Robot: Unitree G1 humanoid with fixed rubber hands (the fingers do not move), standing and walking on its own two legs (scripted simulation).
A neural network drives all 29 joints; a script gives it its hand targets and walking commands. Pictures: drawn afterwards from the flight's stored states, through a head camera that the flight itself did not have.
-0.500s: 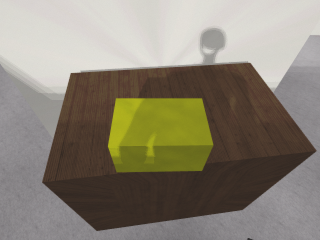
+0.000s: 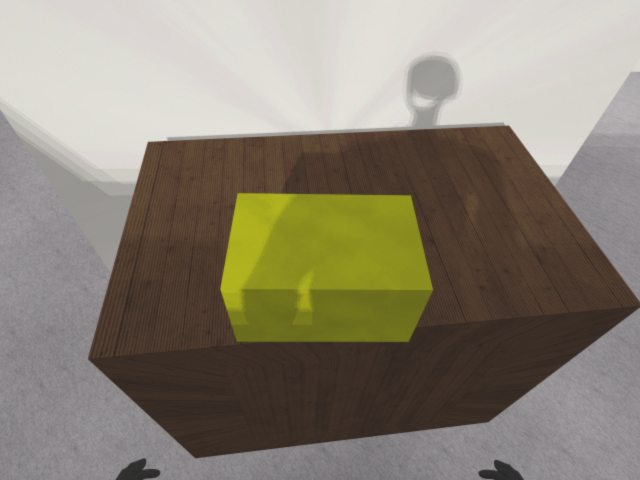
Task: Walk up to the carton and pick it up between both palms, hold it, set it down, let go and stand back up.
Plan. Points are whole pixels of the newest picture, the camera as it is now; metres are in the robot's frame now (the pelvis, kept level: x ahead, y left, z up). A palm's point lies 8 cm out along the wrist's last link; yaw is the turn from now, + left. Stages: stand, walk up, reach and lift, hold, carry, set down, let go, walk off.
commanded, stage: walk up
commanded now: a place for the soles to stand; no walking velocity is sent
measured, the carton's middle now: (324, 268) +0.39 +0.00 +0.01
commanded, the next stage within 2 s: reach and lift in 0.02 s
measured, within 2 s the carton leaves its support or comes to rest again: neither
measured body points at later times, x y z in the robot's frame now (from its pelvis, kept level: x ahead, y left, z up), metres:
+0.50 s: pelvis -0.04 +0.00 +0.02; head -0.04 +0.01 +0.47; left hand +0.13 +0.24 -0.06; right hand +0.11 -0.25 -0.06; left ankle -0.02 +0.15 -0.72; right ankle -0.03 -0.13 -0.72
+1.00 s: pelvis -0.01 +0.01 +0.03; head -0.02 +0.02 +0.48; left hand +0.17 +0.24 -0.01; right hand +0.15 -0.25 -0.01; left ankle -0.02 +0.15 -0.72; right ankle -0.03 -0.13 -0.72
